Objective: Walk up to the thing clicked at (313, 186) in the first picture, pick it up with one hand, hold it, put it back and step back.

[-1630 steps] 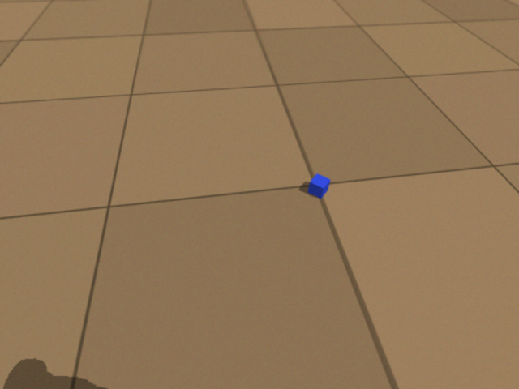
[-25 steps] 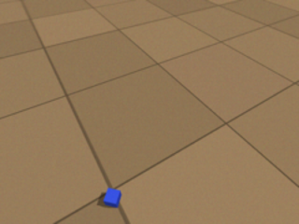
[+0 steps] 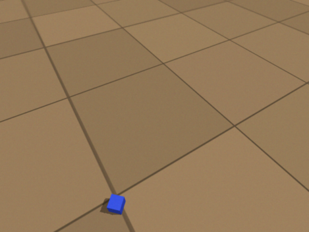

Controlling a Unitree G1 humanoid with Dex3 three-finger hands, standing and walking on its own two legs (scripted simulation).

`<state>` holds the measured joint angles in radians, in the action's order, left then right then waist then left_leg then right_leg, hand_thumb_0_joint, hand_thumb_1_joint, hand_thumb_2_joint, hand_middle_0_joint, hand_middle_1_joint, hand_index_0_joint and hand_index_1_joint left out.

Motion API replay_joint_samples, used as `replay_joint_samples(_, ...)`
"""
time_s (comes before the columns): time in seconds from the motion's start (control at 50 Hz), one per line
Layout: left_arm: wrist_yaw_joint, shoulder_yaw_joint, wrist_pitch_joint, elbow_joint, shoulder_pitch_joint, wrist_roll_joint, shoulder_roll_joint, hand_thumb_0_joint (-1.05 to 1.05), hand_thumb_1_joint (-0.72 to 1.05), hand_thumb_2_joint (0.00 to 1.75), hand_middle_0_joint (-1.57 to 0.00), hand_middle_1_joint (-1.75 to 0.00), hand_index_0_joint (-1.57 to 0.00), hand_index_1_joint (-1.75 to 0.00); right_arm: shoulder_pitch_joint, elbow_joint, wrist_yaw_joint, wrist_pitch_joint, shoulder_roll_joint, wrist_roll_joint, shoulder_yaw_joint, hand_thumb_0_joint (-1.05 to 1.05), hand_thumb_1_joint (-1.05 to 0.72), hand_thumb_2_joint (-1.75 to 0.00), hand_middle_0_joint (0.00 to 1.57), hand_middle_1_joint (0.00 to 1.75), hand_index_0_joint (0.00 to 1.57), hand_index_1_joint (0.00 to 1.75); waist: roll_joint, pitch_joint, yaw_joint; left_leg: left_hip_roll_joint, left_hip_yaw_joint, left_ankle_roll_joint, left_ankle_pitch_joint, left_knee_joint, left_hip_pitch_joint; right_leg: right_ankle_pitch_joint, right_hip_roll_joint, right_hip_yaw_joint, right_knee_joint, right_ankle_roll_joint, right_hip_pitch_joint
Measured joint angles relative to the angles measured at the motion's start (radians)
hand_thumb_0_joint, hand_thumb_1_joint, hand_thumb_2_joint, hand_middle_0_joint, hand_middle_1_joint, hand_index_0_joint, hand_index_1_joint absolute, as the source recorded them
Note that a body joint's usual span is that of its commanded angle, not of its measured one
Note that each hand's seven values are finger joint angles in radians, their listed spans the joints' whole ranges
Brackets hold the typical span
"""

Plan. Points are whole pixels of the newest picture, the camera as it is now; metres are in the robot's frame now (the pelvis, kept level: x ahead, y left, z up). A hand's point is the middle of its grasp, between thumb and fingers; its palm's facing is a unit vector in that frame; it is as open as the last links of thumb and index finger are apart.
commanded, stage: stand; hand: left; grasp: from above
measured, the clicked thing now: (116, 204) +0.42 +0.24 -0.74
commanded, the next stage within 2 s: step back in 0.18 s
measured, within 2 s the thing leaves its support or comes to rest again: neither
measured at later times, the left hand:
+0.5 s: hand out of the picture +0.09 +0.31 -0.18, palm faces -0.01 -0.93 -0.38, open 7.4 cm
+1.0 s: hand out of the picture -0.01 +0.31 -0.16, palm faces -0.07 -0.91 -0.40, open 7.4 cm
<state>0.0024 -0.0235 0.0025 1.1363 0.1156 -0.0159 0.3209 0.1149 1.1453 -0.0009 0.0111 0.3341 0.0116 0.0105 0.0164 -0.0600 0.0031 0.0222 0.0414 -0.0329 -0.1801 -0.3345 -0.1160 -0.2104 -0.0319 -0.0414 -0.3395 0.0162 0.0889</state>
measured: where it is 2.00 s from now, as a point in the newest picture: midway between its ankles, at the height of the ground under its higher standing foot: outside the picture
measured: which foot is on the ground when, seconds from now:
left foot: down 0.00-0.92, up 0.94-1.00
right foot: down 0.00-0.48, up 0.50-0.86, down 0.88-1.00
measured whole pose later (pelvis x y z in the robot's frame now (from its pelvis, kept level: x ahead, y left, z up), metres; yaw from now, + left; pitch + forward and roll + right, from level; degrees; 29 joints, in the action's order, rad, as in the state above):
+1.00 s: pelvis -0.13 +0.05 -0.02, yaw -4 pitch -3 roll +1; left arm 0.00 -0.07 -0.04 0.87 0.14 -0.03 0.35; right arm 0.10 0.90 -0.01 -0.05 0.36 0.00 0.05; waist 0.02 -0.18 0.01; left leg -0.08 0.04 0.02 -0.50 -0.95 -0.40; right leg -0.32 0.03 0.06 -0.64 -0.03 0.27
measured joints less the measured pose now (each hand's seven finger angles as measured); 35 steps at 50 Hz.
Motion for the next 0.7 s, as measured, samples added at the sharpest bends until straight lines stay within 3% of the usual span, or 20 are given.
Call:
replay_joint_samples(0.18,0.000,0.001,0.002,-0.008,-0.009,0.000,0.002,0.00,0.90,0.90,-0.21,-0.30,-0.20,-0.30,-0.009,-0.009,0.000,-0.001,0.002,-0.001,-0.002,0.01,-0.90,-0.90,0.20,0.30,0.20,0.30,-0.001,0.007,-0.001,0.006,0.002,-0.005,-0.001,0.003,0.006,0.000,0.005,-0.002,0.004,-0.004,-0.007)
replay_joint_samples(0.24,-0.001,-0.019,-0.004,-0.034,-0.020,0.014,0.005,0.00,0.90,0.90,-0.21,-0.30,-0.20,-0.30,-0.028,-0.035,0.009,-0.015,0.016,-0.012,0.005,0.01,-0.90,-0.90,0.20,0.30,0.21,0.30,0.007,-0.016,-0.008,0.009,0.009,0.000,-0.023,-0.068,-0.048,-0.011,0.010,-0.007,-0.040,-0.008,0.034)
replay_joint_samples(0.32,0.004,-0.039,-0.017,-0.084,-0.049,0.014,0.020,0.00,0.90,0.90,-0.21,-0.30,-0.20,-0.30,-0.057,-0.086,0.011,-0.031,0.046,-0.021,0.023,0.01,-0.90,-0.90,0.20,0.30,0.21,0.30,0.012,-0.085,-0.014,-0.004,0.007,0.034,-0.050,-0.238,-0.155,-0.024,0.002,-0.007,-0.112,-0.010,0.092)
replay_joint_samples(0.4,0.007,-0.048,-0.037,-0.131,-0.062,-0.006,0.039,0.00,0.90,0.90,-0.21,-0.30,-0.20,-0.30,-0.038,-0.132,0.019,-0.050,0.072,-0.017,0.044,0.00,-0.91,-0.90,0.20,0.30,0.20,0.30,-0.009,-0.103,-0.017,-0.055,-0.001,0.069,-0.240,-0.439,-0.217,-0.051,-0.033,0.012,-0.200,0.000,0.164)
replay_joint_samples(0.44,0.008,-0.048,-0.045,-0.154,-0.071,-0.011,0.052,0.00,0.90,0.90,-0.21,-0.30,-0.20,-0.30,-0.015,-0.146,0.022,-0.050,0.080,-0.018,0.050,0.00,-0.91,-0.90,0.20,0.30,0.20,0.30,-0.018,-0.101,-0.026,-0.057,-0.010,0.074,-0.208,-0.419,-0.199,-0.066,-0.045,0.012,-0.245,0.014,0.200)
replay_joint_samples(0.46,0.008,-0.047,-0.049,-0.167,-0.077,-0.009,0.058,0.00,0.90,0.90,-0.21,-0.30,-0.20,-0.30,-0.001,-0.152,0.022,-0.048,0.085,-0.016,0.052,0.00,-0.91,-0.90,0.20,0.30,0.20,0.30,-0.015,-0.098,-0.031,-0.050,-0.011,0.073,-0.135,-0.366,-0.178,-0.077,-0.047,0.008,-0.273,0.021,0.222)
replay_joint_samples(0.48,0.009,-0.047,-0.054,-0.180,-0.089,-0.004,0.065,0.01,0.90,0.90,-0.21,-0.30,-0.20,-0.30,0.008,-0.153,0.018,-0.044,0.084,-0.010,0.056,0.00,-0.91,-0.90,0.20,0.30,0.20,0.30,-0.020,-0.102,-0.033,-0.053,-0.010,0.070,-0.173,-0.341,-0.170,-0.087,-0.050,0.012,-0.312,0.014,0.249)
replay_joint_samples(0.52,0.019,-0.053,-0.064,-0.203,-0.121,0.004,0.083,0.01,0.90,0.90,-0.21,-0.30,-0.20,-0.30,0.014,-0.152,0.012,-0.038,0.062,0.002,0.056,0.00,-0.91,-0.90,0.20,0.30,0.20,0.30,-0.052,-0.137,-0.026,-0.068,-0.022,0.077,-0.197,-0.349,-0.175,-0.211,-0.010,0.105,-0.437,-0.023,0.300)
replay_joint_samples(0.58,0.034,-0.052,-0.071,-0.225,-0.133,0.007,0.088,0.00,0.90,0.90,-0.21,-0.30,-0.20,-0.30,0.032,-0.163,0.009,-0.037,0.030,0.009,0.043,0.00,-0.91,-0.90,0.20,0.30,0.20,0.30,-0.063,-0.156,-0.037,-0.064,-0.014,0.084,-0.162,-0.317,-0.181,-0.344,0.093,0.184,-0.630,-0.049,0.355)
replay_joint_samples(0.64,0.033,-0.043,-0.070,-0.236,-0.114,0.014,0.078,0.00,0.90,0.90,-0.20,-0.30,-0.20,-0.30,0.039,-0.178,-0.004,-0.042,0.016,0.015,0.037,0.01,-0.90,-0.90,0.20,0.30,0.21,0.30,-0.061,-0.152,-0.035,-0.058,-0.027,0.092,-0.121,-0.262,-0.178,-0.318,0.136,0.197,-0.742,-0.047,0.381)
replay_joint_samples(0.7,0.027,-0.038,-0.069,-0.239,-0.080,0.009,0.066,0.00,0.90,0.90,-0.21,-0.30,-0.20,-0.30,0.032,-0.204,-0.015,-0.037,0.010,0.012,0.038,0.01,-0.90,-0.89,0.20,0.30,0.21,0.30,-0.055,-0.153,-0.034,-0.057,-0.049,0.098,-0.102,-0.242,-0.174,-0.290,0.131,0.184,-0.742,-0.027,0.354)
